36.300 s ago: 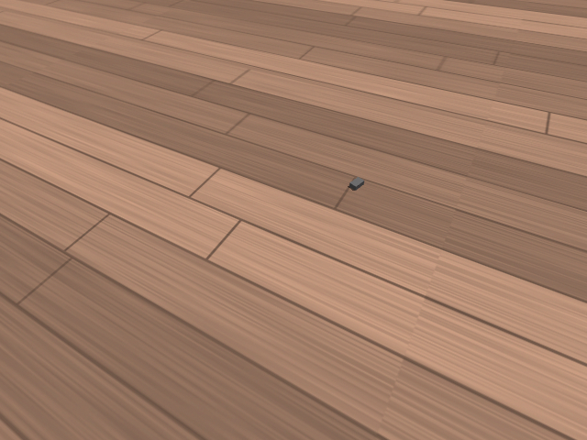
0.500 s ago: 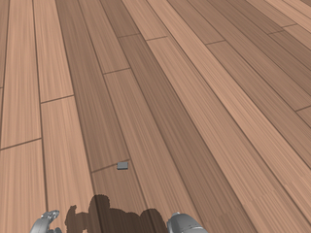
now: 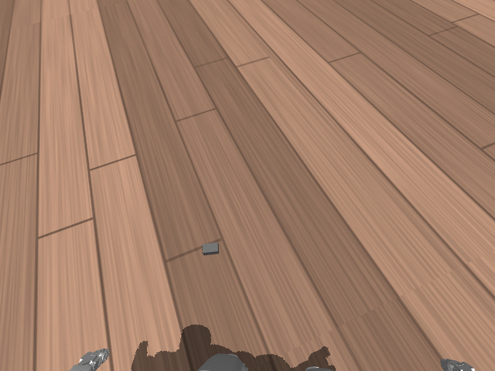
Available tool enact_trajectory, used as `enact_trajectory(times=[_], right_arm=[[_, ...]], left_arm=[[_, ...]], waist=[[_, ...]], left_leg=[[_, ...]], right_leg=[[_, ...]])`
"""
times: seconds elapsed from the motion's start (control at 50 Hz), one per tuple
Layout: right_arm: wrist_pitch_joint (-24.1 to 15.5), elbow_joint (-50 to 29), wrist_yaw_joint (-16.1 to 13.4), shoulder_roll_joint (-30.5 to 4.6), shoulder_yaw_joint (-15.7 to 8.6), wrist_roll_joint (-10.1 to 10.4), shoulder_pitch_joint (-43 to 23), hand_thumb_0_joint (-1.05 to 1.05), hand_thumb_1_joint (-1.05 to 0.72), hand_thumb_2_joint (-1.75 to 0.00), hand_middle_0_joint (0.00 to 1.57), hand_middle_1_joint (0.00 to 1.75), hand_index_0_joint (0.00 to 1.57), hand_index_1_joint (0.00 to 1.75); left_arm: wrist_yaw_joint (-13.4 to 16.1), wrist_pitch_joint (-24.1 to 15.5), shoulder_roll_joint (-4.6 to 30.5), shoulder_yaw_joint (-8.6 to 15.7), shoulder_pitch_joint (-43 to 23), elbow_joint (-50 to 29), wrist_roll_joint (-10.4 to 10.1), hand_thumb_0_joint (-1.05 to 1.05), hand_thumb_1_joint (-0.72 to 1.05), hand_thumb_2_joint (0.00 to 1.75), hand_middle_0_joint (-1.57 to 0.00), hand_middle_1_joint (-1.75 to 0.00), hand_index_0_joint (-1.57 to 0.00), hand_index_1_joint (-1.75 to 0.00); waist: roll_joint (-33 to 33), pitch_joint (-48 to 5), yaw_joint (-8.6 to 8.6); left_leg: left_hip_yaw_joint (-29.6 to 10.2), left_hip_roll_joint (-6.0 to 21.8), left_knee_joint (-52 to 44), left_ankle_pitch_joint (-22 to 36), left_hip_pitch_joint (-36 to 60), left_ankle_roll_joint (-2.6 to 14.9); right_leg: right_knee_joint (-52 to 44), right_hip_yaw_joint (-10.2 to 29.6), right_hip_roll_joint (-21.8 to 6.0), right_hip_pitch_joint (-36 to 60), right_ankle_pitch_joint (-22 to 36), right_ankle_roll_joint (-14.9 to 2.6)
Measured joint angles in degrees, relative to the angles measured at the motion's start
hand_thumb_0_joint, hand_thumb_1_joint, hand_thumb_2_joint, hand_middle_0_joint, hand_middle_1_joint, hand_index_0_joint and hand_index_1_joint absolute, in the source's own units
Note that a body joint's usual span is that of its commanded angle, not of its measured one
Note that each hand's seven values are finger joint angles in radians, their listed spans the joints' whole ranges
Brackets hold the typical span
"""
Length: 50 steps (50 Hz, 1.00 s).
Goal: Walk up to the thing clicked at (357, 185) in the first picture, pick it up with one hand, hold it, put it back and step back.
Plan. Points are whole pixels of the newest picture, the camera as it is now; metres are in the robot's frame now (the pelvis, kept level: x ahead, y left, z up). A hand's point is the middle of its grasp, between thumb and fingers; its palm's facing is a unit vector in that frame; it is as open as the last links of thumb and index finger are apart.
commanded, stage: step back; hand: left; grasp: from above
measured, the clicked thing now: (210, 248) +0.64 +0.25 -0.75
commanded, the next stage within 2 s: none
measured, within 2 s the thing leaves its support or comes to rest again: neither
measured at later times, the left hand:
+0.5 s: hand out of the picture -0.06 +0.25 -0.16, palm faces -0.04 -0.91 -0.41, open 7.3 cm
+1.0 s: hand out of the picture -0.21 +0.24 -0.15, palm faces +0.06 -0.91 -0.42, open 7.3 cm
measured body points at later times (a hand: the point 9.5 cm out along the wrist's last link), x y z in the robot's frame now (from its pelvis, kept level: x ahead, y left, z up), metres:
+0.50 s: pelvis -0.15 -0.03 -0.01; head -0.09 -0.03 +0.43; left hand -0.06 +0.30 -0.13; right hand -0.02 -0.34 -0.12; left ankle -0.06 +0.12 -0.73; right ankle -0.19 -0.16 -0.72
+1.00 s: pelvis -0.32 -0.04 -0.01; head -0.27 -0.03 +0.43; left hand -0.21 +0.28 -0.12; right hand -0.22 -0.35 -0.13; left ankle -0.33 +0.07 -0.73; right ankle -0.25 -0.16 -0.69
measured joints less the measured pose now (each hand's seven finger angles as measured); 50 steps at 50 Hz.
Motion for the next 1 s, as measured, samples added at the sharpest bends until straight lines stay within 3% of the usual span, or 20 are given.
enact_trajectory(times=[0.08, 0.14, 0.16, 0.2, 0.26, 0.32, 0.42, 0.46, 0.5, 0.54, 0.6, 0.64, 0.68, 0.74, 0.84, 0.88, 0.92, 0.94, 0.96, 1.0], right_arm=[[-0.1, 0.1, 0.3, 0.2, -0.1, -0.7, 0.8, 0.01, -0.9, -0.9, 0.2, 0.3, 0.21, 0.3], [-0.9, 0.4, 0.7, 1.5, -0.6, -1.7, 0.9, 0.01, -0.9, -0.9, 0.2, 0.3, 0.21, 0.3], [-0.9, 0.4, 1.0, 2.0, -0.4, -2.1, 0.8, 0.01, -0.9, -0.9, 0.2, 0.3, 0.21, 0.3], [-1.1, 0.2, 1.7, 2.5, -0.1, -2.4, 1.0, 0.01, -0.9, -0.9, 0.2, 0.3, 0.21, 0.3], [-1.2, 0.1, 1.4, 3.5, 0.4, -2.6, 1.4, 0.01, -0.9, -0.9, 0.2, 0.3, 0.21, 0.3], [-1.3, -0.8, 1.1, 3.7, 0.3, -2.5, 0.9, 0.01, -0.9, -0.9, 0.21, 0.3, 0.21, 0.3], [-1.8, -3.5, 0.6, 3.2, 0.0, -2.2, -0.9, 0.01, -0.9, -0.9, 0.21, 0.3, 0.21, 0.3], [-1.6, -4.5, 0.7, 2.6, 0.0, -2.3, -1.7, 0.01, -0.9, -0.9, 0.21, 0.3, 0.21, 0.3], [-1.0, -5.0, 0.9, 1.8, 0.1, -2.1, -2.4, 0.01, -0.9, -0.9, 0.21, 0.3, 0.21, 0.3], [-0.1, -4.6, 0.9, 0.3, -0.3, -1.6, -3.2, 0.01, -0.9, -0.9, 0.21, 0.3, 0.21, 0.3], [1.2, -2.8, 0.1, 0.3, -1.0, -0.9, -2.3, 0.01, -0.9, -0.9, 0.2, 0.3, 0.21, 0.3], [1.1, -2.2, 0.0, 0.0, -0.9, -0.4, -1.0, 0.01, -0.9, -0.9, 0.2, 0.3, 0.21, 0.3], [0.5, -1.9, -0.1, -0.3, -0.8, -0.4, 0.4, 0.01, -0.9, -0.9, 0.2, 0.3, 0.21, 0.3], [0.5, -1.2, -0.2, -0.3, -0.5, -0.8, 2.2, 0.01, -0.9, -0.9, 0.2, 0.3, 0.21, 0.3], [1.1, -0.3, 0.3, 0.6, -0.4, -1.4, 2.8, 0.01, -0.9, -0.9, 0.2, 0.3, 0.21, 0.3], [0.8, -0.4, 0.7, 0.9, -0.5, -1.6, 2.7, 0.01, -0.9, -0.9, 0.2, 0.3, 0.21, 0.3], [0.3, -0.3, 1.1, 1.3, -0.8, -1.8, 2.5, 0.01, -0.9, -0.9, 0.2, 0.3, 0.21, 0.3], [0.3, -0.1, 1.3, 1.8, -0.8, -2.2, 2.2, 0.01, -0.9, -0.9, 0.2, 0.3, 0.21, 0.3], [0.4, -0.2, 1.6, 2.0, -0.6, -2.3, 2.1, 0.01, -0.9, -0.9, 0.2, 0.3, 0.21, 0.3], [0.5, -0.1, 2.0, 2.3, -0.3, -2.6, 1.9, 0.01, -0.9, -0.9, 0.2, 0.3, 0.21, 0.3]], left_arm=[[0.3, 0.0, 1.1, 0.0, -1.4, -2.3, -0.1, 0.0, 0.9, 0.9, -0.2, -0.3, -0.21, -0.3], [0.1, 0.7, 2.7, -0.1, -2.7, -2.8, -0.7, 0.0, 0.9, 0.9, -0.2, -0.3, -0.21, -0.3], [0.2, 1.1, 2.9, 0.1, -2.9, -2.5, -0.8, 0.0, 0.9, 0.9, -0.2, -0.3, -0.21, -0.3], [0.5, 1.8, 2.9, 0.4, -2.8, -1.2, -0.7, 0.0, 0.91, 0.9, -0.2, -0.3, -0.21, -0.3], [0.5, 1.9, 3.2, 0.9, -1.8, -0.1, -1.2, 0.0, 0.91, 0.9, -0.2, -0.3, -0.21, -0.3], [0.3, 1.5, 3.5, 1.3, -0.2, 0.2, -1.1, 0.0, 0.91, 0.9, -0.2, -0.3, -0.21, -0.3], [0.1, 1.5, 3.7, 1.4, 1.7, 1.0, -0.9, 0.0, 0.91, 0.9, -0.2, -0.3, -0.21, -0.3], [-0.1, 1.3, 3.6, 1.4, 1.9, 1.4, -0.9, 0.0, 0.91, 0.9, -0.2, -0.3, -0.21, -0.3], [-0.4, 0.8, 3.5, 1.3, 2.0, 1.8, -0.9, 0.0, 0.91, 0.9, -0.2, -0.3, -0.21, -0.3], [-0.6, 0.2, 2.1, 1.2, 1.8, 2.7, -0.3, 0.0, 0.91, 0.9, -0.2, -0.3, -0.21, -0.3], [-1.1, 0.2, 1.1, 0.4, 2.9, 2.5, 0.0, 0.0, 0.91, 0.9, -0.2, -0.3, -0.21, -0.3], [-0.8, 0.3, 0.4, 0.0, 3.2, 2.5, 0.2, 0.0, 0.91, 0.9, -0.2, -0.3, -0.21, -0.3], [-0.5, 0.4, 0.2, 0.1, 2.8, 2.2, 0.3, 0.0, 0.9, 0.9, -0.2, -0.3, -0.21, -0.3], [0.2, -0.1, 0.4, 0.1, 1.6, 0.6, 0.4, 0.0, 0.9, 0.9, -0.2, -0.3, -0.21, -0.3], [1.2, -0.5, 1.6, -0.1, -1.6, -2.3, 0.1, 0.0, 0.9, 0.9, -0.2, -0.3, -0.21, -0.3], [1.2, -0.2, 2.2, -0.3, -2.8, -2.7, -0.2, 0.0, 0.9, 0.9, -0.2, -0.3, -0.21, -0.3], [1.1, 0.3, 2.9, -0.5, -3.7, -2.6, -0.6, 0.0, 0.9, 0.9, -0.2, -0.3, -0.21, -0.3], [1.1, 0.6, 3.3, -0.5, -4.0, -2.2, -0.8, 0.0, 0.9, 0.9, -0.2, -0.3, -0.21, -0.3], [1.2, 0.9, 3.3, -0.4, -3.9, -1.5, -1.0, 0.0, 0.9, 0.9, -0.2, -0.3, -0.21, -0.3], [1.4, 1.5, 3.0, -0.1, -3.4, 0.2, -1.0, 0.0, 0.91, 0.9, -0.2, -0.3, -0.21, -0.3]], waist=[[-0.7, 0.8, -0.41], [-3.4, 1.9, -0.59], [-4.2, 2.3, -0.23], [-3.6, 2.2, -1.11], [-3.9, 1.1, -1.14], [-3.9, 0.7, -0.52], [-3.1, 1.4, -0.01], [-2.6, 1.6, 0.06], [-1.7, 1.4, 0.24], [1.7, 1.7, -0.45], [1.3, 0.2, 0.37], [1.0, -0.6, 0.51], [0.9, -0.9, 0.19], [1.0, -0.6, -0.13], [0.2, 1.2, -0.45], [-0.6, 1.7, -0.72], [-2.1, 2.0, -1.09], [-3.6, 2.5, -0.79], [-3.8, 2.4, -0.85], [-2.9, 1.7, -1.6]], left_leg=[[2.9, 2.8, -15.3, 1.1, 6.2, 0.47], [5.2, 2.7, -26.3, 8.9, 10.1, 2.11], [5.8, 2.5, -25.9, 9.0, 9.7, 2.49], [4.9, 3.8, -25.5, 9.6, 8.7, 2.83], [4.7, 5.2, -28.3, 12.4, 8.3, 2.48], [5.3, 6.3, -29.9, 14.5, 7.3, 2.32], [6.6, 8.2, -28.9, 16.5, 4.4, 1.84], [6.9, 9.0, -27.5, 17.0, 2.6, 1.06], [7.1, 9.8, -25.2, 17.1, 0.3, 0.1], [4.4, 11.0, -21.9, 16.1, -2.2, 0.18], [-0.6, 4.3, -8.3, 3.3, -6.1, 0.56], [-1.9, 0.6, 0.6, 2.7, -7.2, 0.7], [-1.8, -0.9, 4.7, 2.8, -6.6, 0.36], [-0.8, -0.5, 2.9, 1.0, -2.9, -0.3], [2.2, 2.2, -9.7, -1.2, 4.1, -0.12], [3.7, 3.2, -16.8, 0.8, 7.1, 0.67], [5.2, 3.1, -24.3, 7.0, 9.7, 1.76], [6.0, 2.3, -24.3, 7.8, 9.6, 2.06], [6.2, 2.4, -23.6, 7.9, 9.0, 2.34], [5.5, 3.8, -23.4, 8.7, 8.1, 2.64]], right_leg=[[1.4, -1.8, -0.5, -2.8, 1.2, 0.53], [5.1, -1.8, -1.8, -5.6, 0.9, 0.99], [7.4, -0.3, -1.2, -6.5, -3.4, 0.75], [17.1, 2.8, 3.0, -8.7, -12.4, 0.39], [30.7, 5.9, 7.1, -10.7, -13.8, 0.06], [35.8, 6.4, 7.4, -9.5, -13.1, 1.37], [26.8, 4.9, 4.2, -3.4, -14.6, 2.88], [19.1, 3.1, 2.3, -0.5, -13.9, 2.52], [8.4, 1.3, 0.9, 3.3, -9.1, 1.6], [4.2, -0.9, 2.5, 4.8, -8.6, 1.16], [6.0, -0.6, 1.1, 2.3, -7.5, 0.1], [4.5, -0.3, 0.0, 1.7, -5.6, 0.05], [3.2, -0.7, -0.7, 1.0, -3.9, -0.04], [2.5, -2.0, -1.2, -0.3, -2.0, -0.23], [3.8, -4.6, -2.4, -3.9, 0.3, -0.14], [4.9, -5.3, -3.2, -5.8, 1.2, 0.26], [6.8, -5.3, -4.5, -7.8, 1.6, 0.94], [7.9, -3.8, -4.7, -8.6, 0.7, 0.78], [10.9, -2.3, -3.4, -9.5, -5.0, 0.7], [21.4, 0.7, 1.1, -11.1, -13.4, 0.51]])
